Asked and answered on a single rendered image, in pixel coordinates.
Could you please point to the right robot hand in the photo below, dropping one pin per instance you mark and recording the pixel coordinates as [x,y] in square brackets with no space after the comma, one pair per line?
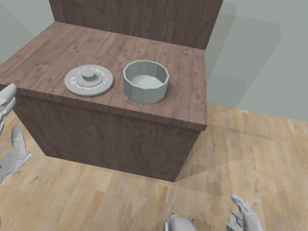
[248,221]

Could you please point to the table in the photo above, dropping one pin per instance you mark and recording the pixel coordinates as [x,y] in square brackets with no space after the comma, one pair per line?
[109,129]

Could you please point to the robot right thigh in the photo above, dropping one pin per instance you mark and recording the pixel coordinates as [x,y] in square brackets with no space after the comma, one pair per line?
[178,224]

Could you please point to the pot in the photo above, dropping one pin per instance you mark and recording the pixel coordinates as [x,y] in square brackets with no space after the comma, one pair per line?
[145,82]

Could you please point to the lid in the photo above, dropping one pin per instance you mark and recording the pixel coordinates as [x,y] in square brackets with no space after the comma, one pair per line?
[75,83]

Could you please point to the knob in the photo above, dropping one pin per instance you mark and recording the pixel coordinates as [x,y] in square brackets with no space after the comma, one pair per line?
[88,74]

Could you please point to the left robot hand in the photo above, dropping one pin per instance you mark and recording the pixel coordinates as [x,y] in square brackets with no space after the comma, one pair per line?
[14,160]

